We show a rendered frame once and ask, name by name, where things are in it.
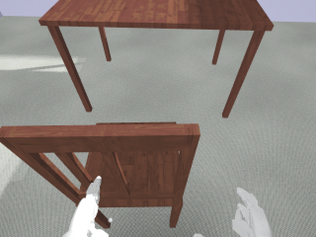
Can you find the chair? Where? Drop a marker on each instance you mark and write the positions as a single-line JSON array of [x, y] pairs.
[[141, 164]]

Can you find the table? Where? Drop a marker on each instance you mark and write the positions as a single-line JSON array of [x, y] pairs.
[[222, 15]]

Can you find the robot right hand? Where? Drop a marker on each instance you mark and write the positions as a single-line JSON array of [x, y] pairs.
[[256, 222]]

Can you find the robot left hand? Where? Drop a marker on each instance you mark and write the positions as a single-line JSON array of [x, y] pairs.
[[86, 212]]

